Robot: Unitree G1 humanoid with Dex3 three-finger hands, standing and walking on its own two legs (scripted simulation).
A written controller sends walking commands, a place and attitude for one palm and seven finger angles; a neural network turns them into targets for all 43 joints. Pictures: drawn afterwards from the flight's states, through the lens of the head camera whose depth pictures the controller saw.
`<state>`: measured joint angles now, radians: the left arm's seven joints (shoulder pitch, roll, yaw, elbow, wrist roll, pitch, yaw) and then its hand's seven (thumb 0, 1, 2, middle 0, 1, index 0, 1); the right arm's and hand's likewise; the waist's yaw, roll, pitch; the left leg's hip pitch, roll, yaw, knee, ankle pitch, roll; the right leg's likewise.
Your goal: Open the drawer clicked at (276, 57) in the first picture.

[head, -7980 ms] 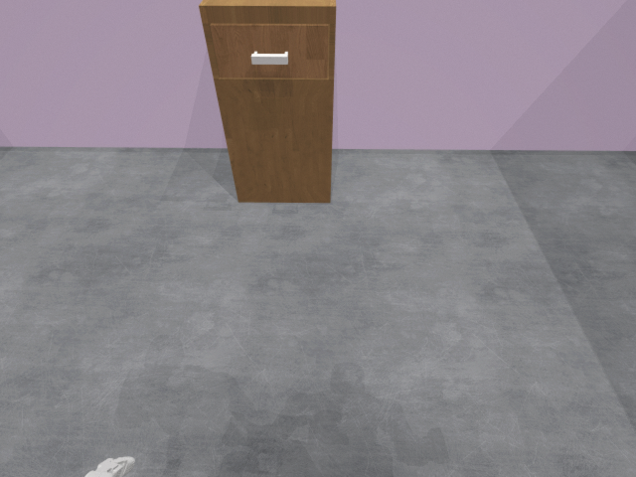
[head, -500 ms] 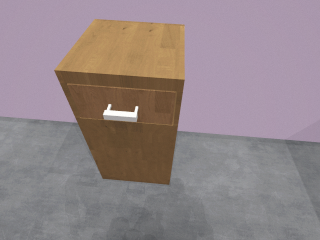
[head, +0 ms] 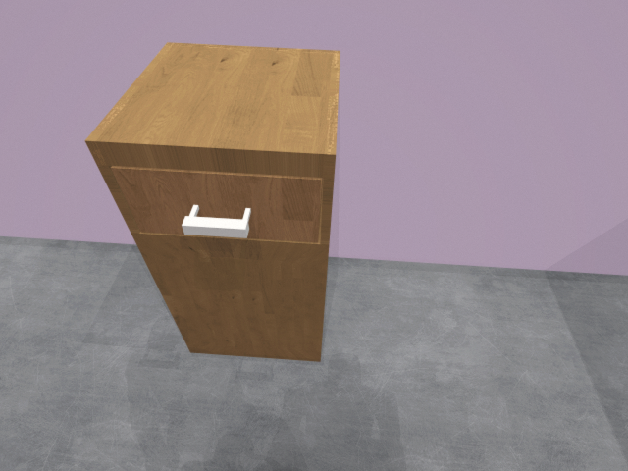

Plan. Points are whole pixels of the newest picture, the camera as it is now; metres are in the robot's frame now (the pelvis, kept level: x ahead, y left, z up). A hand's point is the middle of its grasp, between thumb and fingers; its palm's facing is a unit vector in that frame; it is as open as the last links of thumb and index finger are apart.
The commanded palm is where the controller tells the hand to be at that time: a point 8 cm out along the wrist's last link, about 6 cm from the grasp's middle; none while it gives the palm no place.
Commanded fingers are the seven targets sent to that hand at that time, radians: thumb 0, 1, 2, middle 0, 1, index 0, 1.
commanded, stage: come to a stop and stand still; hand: left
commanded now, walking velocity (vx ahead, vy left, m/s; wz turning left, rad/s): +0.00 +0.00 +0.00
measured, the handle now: (218, 219) +0.58 +0.22 -0.07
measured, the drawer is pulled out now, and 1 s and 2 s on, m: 0.00 0.00 0.00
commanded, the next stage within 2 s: look again from close up in 0.90 s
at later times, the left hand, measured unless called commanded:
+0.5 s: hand out of the picture -0.02 +0.12 -0.17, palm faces +0.07 -0.99 -0.14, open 7.4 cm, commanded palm none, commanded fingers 0.00 0.90 0.90 -0.20 -0.30 -0.20 -0.30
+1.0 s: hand out of the picture +0.01 +0.11 -0.18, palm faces +0.08 -0.98 -0.16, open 7.4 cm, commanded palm none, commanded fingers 0.00 0.90 0.90 -0.20 -0.30 -0.20 -0.30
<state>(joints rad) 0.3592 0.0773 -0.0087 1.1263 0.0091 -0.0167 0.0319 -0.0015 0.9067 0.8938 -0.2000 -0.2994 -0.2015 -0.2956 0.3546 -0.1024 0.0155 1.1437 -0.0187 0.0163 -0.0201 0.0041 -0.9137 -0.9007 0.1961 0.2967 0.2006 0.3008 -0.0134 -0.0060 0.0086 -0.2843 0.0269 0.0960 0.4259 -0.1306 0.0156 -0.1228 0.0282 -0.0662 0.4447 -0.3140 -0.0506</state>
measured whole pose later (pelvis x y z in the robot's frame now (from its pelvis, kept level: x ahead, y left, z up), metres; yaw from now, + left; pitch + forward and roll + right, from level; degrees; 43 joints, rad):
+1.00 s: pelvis +0.06 -0.03 +0.00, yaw +0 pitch -1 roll +2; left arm 0.39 0.08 0.01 1.14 0.01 -0.02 0.05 0.00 0.91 0.89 -0.20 -0.30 -0.20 -0.30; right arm 0.30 -0.12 0.02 1.15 -0.02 0.00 -0.05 0.02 -0.93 -0.90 0.20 0.30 0.20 0.30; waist 0.01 -0.01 0.01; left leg -0.20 0.05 0.09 0.46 -0.24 -0.04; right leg 0.00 0.06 -0.07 0.39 -0.38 -0.09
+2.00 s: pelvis -0.03 +0.02 -0.05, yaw -5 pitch +5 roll +1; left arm 0.32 0.19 -0.23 0.17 1.06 0.04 0.48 0.00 0.58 0.76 -0.23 -0.50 -0.23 -0.50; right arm 0.09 -0.25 0.00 0.48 -0.03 0.08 0.00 0.01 -0.91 -0.90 0.20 0.30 0.20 0.30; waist 0.08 0.01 -0.12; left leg -0.64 -0.10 0.07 0.86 -0.32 0.08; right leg -0.64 0.10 0.06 0.95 -0.46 -0.06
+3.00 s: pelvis +0.06 +0.02 -0.01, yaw -2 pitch +4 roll +0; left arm -0.05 0.46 -0.11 0.04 0.95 0.16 0.16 -0.01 -0.47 0.31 -0.32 -1.18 -0.32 -1.18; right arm 0.07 -0.24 0.03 0.57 0.01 0.19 -0.02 0.01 -0.91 -0.90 0.20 0.30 0.20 0.30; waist 0.07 0.07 -0.06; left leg -0.35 -0.12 -0.02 0.57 -0.30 0.10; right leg -0.30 0.09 0.05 0.58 -0.35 -0.06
